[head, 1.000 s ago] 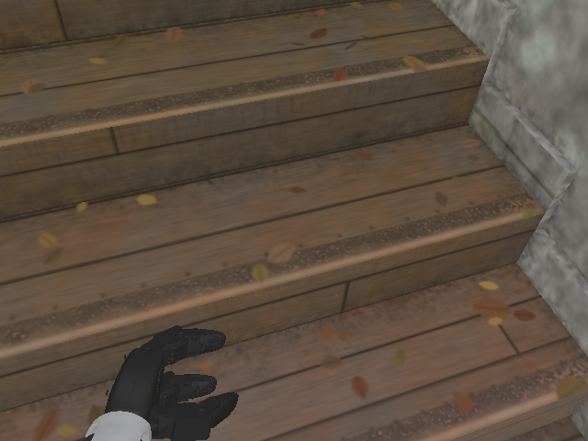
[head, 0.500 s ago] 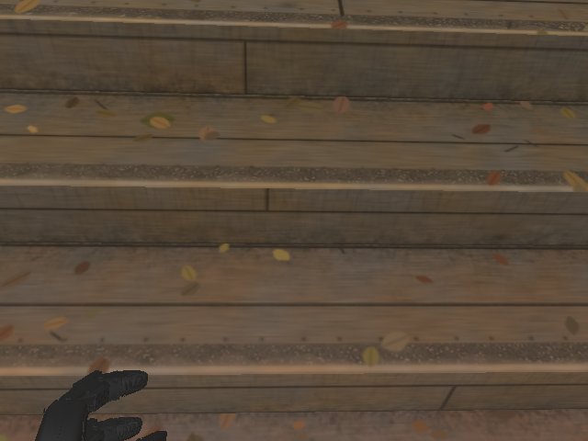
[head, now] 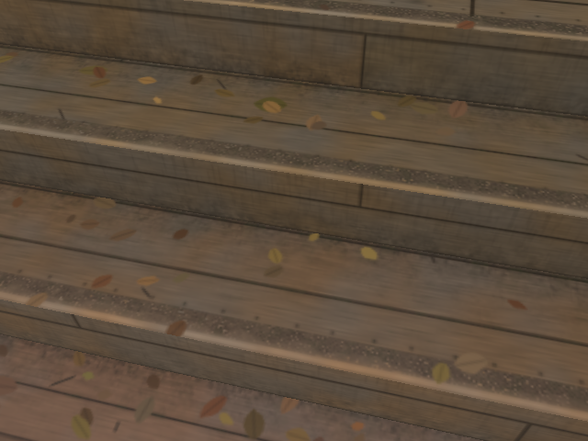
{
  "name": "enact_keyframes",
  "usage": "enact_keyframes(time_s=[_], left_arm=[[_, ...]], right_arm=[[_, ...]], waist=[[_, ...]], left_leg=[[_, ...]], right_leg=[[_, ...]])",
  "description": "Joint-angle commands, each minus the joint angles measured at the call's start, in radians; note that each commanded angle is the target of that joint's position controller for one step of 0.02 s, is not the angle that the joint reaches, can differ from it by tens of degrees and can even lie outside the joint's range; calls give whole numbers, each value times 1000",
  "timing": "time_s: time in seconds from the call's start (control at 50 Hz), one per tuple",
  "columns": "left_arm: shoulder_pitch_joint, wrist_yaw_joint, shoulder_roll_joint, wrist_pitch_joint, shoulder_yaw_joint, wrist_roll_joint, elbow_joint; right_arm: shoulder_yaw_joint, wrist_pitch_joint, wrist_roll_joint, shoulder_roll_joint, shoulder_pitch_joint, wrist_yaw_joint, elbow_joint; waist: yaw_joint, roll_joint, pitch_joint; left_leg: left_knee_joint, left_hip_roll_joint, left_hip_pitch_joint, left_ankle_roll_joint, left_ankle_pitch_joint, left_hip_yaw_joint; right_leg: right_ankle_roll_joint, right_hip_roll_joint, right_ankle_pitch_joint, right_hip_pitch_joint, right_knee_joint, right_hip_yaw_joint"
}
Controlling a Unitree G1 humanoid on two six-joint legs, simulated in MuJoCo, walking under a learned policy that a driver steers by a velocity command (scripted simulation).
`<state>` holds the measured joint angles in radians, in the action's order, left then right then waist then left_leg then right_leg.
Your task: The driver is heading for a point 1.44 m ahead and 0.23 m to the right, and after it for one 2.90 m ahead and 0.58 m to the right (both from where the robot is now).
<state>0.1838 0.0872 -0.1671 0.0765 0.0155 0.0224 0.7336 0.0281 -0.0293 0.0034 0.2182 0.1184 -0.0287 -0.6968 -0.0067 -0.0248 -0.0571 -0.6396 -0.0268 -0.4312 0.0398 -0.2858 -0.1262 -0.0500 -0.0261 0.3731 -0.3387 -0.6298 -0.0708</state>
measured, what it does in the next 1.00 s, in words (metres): walks ahead: left foot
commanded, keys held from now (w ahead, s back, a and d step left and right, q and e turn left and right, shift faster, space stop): no key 0.34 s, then w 0.66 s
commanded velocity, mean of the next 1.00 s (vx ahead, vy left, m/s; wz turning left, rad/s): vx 0.22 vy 0.00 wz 0.05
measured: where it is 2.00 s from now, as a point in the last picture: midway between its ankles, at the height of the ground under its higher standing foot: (249, 312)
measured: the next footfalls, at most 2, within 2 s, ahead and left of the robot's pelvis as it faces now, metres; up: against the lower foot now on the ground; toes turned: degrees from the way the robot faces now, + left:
left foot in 0.72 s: +0.15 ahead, +0.16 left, +0.00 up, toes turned +4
right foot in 1.10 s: +0.36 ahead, +0.03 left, +0.17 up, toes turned -4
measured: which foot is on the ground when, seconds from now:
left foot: down 0.00-0.44, up 0.46-0.70, down 0.72-1.00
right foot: down 0.00-0.72, up 0.74-1.00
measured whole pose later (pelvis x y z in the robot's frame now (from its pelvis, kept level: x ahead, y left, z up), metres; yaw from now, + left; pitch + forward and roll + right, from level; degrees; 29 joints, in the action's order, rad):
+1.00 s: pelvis +0.18 +0.08 +0.03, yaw +1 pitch +7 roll -2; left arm 0.01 0.02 -0.09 0.01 -0.05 -0.02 0.65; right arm -0.02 -0.07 -0.02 0.12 0.55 -0.02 -1.12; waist 0.01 -0.02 -0.09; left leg -0.24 -0.01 -0.13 -0.06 -0.21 0.06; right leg -0.17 0.02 0.29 -1.25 -1.79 -0.07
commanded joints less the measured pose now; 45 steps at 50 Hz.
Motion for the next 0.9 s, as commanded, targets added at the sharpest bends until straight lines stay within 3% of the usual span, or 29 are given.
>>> enact_keyframes(time_s=[0.02,0.06,0.18,0.26,0.34,0.38,0.4,0.42,0.46,0.48,0.5,0.52,0.56,0.58,0.6,0.62,0.66,0.68,0.7,0.72,0.74,0.76,0.78,0.8,0.82,0.84,0.86,0.88,0.9], left_arm=[[-98,16,-90,24,19,-14,-88],[-100,22,-71,25,15,-35,-85],[-67,46,-23,12,5,-39,-61],[-54,40,-22,11,10,-49,-52],[-44,35,-17,9,13,-49,-44],[-11,37,-2,2,8,-45,-19],[12,31,-31,-1,21,-51,-8],[42,16,-89,-1,45,-66,4],[105,-32,-155,6,74,-83,38],[129,-59,-153,12,75,-77,51],[144,-82,-145,17,66,-72,65],[139,-101,-124,28,59,-75,60],[108,-122,-97,40,47,-89,66],[89,-126,-94,39,41,-91,72],[150,-122,-152,32,63,-60,100],[177,-126,-159,29,66,-61,120],[157,-135,-167,15,66,-50,126],[104,-128,-173,13,64,-27,124],[61,-113,-184,22,66,9,102],[-28,-91,-168,28,62,17,74],[-15,-78,-39,27,31,-2,35],[94,-94,-35,6,32,3,40],[11,-100,-49,1,35,-24,17],[-115,-102,-41,3,32,-44,-41],[-64,-52,-57,-4,25,-44,10],[-46,-33,-25,-10,11,-58,-18],[-42,-14,34,-17,-14,-68,-47],[-46,1,53,-22,-30,-74,-71],[-71,11,22,-28,-33,-77,-98]], right_arm=[[14,-20,10,69,-60,5,81],[13,-28,13,69,-61,8,76],[7,-25,5,50,-36,-1,37],[2,-30,3,39,-32,-5,23],[1,-33,3,38,-24,-12,7],[2,-21,3,33,18,-18,-22],[9,-15,-3,50,17,-16,-25],[22,-13,-12,78,4,-9,-15],[37,-22,-27,102,-60,11,16],[35,-28,-25,83,-83,22,30],[23,-27,-33,42,-90,28,35],[21,-28,-41,33,-107,32,49],[10,-16,-51,6,-111,20,66],[2,-8,-62,-13,-98,6,66],[10,-39,-45,2,-96,-8,65],[1,-48,-37,-13,-125,-9,66],[-6,-48,-12,-26,-8,3,42],[7,-51,-12,-8,186,24,-16],[31,-49,-24,47,351,39,-61],[53,-44,-51,123,470,49,-104],[80,-38,-62,268,493,56,-99],[88,-26,-74,295,466,59,-66],[78,-20,-64,226,385,49,-59],[56,-23,-57,157,332,39,-68],[7,-13,-94,16,483,-35,-219],[-27,-6,-120,-65,529,-67,-287],[-52,-5,-135,-110,465,-85,-309],[-57,-7,-133,-97,352,-81,-304],[-49,-11,-125,-51,215,-69,-283]], waist=[[20,79,-34],[10,78,-36],[13,58,-25],[14,53,-36],[19,47,-49],[22,46,-18],[10,55,7],[-12,89,28],[-63,153,70],[-78,174,80],[-80,192,89],[-89,183,76],[-60,127,38],[-42,109,25],[-57,65,109],[-68,88,115],[-12,127,44],[96,146,-54],[175,141,-120],[235,65,-121],[173,-252,-122],[158,-218,-247],[133,-121,-141],[112,-81,-18],[127,-266,203],[78,-126,182],[6,-12,159],[-49,-8,107],[-96,6,71]], left_leg=[[64,23,-38,-41,72,19],[95,27,-50,-46,105,16],[146,30,-20,-43,122,12],[151,30,-15,-55,150,15],[148,34,3,-63,163,17],[175,40,23,-65,71,12],[169,30,9,-72,8,22],[126,0,-36,-81,-81,54],[-28,-11,-206,-110,-101,108],[-120,20,-266,-126,-74,108],[-255,60,-300,-139,-72,100],[-422,70,-330,-147,-152,89],[-598,78,-375,-148,-229,86],[-540,82,-346,-150,-247,126],[-387,62,-364,-92,-219,215],[-302,49,-342,-73,-211,238],[-20,9,-54,-79,-151,228],[92,-21,214,-115,85,244],[204,-25,439,-129,261,227],[244,42,623,-126,301,173],[272,338,694,-146,755,-178],[305,454,724,-313,677,-342],[367,441,605,-348,256,-356],[396,393,550,-331,43,-310],[355,355,408,-378,-1,-313],[332,367,385,-348,5,-272],[350,347,281,-317,-46,-200],[395,299,166,-295,-133,-116],[467,255,35,-281,-150,-22]], right_leg=[[-54,187,-244,145,201,239],[-51,173,-283,193,172,188],[-32,140,-273,204,154,129],[-24,122,-354,224,131,106],[-20,112,-390,224,118,97],[-21,118,-164,183,172,111],[-41,126,-3,168,213,131],[-89,157,143,177,265,179],[-218,308,320,253,378,384],[-273,391,320,273,415,478],[-305,440,303,253,454,524],[-303,442,239,249,479,518],[-249,389,57,313,473,392],[-211,335,-18,329,471,298],[-193,226,-259,342,411,217],[-189,233,-500,365,377,182],[-154,232,-772,297,289,115],[-134,221,-973,237,127,82],[-96,178,-1001,131,-40,51],[-58,124,-651,-98,-279,26],[10,-18,22,-335,-665,-27],[15,-29,40,-458,-1032,98],[9,2,8,-599,-1296,98],[-9,13,18,-795,-1508,69],[-175,-89,-23,-1064,-1767,260],[-286,-69,-72,-1180,-1827,304],[-337,-36,-120,-1176,-1742,295],[-338,-27,-108,-1119,-1678,239],[-311,-2,-112,-1011,-1519,161]])
Velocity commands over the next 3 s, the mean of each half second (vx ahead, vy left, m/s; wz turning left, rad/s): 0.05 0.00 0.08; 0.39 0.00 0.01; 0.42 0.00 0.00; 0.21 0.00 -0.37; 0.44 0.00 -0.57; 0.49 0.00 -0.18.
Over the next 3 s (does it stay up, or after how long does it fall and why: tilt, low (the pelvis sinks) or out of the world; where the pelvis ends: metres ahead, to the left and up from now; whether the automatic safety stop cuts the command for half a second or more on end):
stays up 1.07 -0.11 0.54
